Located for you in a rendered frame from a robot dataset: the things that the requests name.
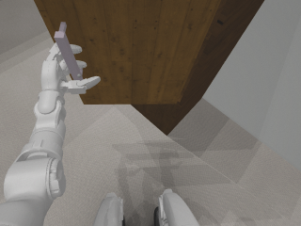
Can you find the robot right shin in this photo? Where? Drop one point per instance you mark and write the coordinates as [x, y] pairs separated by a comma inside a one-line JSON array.
[[164, 222]]

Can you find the handle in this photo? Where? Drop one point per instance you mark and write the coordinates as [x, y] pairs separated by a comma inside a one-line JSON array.
[[66, 51]]

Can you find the left robot forearm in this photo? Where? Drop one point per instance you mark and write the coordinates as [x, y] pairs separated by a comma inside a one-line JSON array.
[[49, 132]]

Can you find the left robot thigh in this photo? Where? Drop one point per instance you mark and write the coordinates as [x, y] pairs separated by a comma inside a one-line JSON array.
[[110, 212]]

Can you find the left robot hand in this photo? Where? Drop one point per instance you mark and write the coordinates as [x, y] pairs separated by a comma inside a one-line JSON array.
[[53, 72]]

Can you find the cupboard door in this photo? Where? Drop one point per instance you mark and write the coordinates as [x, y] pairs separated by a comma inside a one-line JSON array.
[[143, 50]]

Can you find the left robot upper arm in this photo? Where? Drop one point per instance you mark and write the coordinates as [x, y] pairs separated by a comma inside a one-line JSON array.
[[31, 188]]

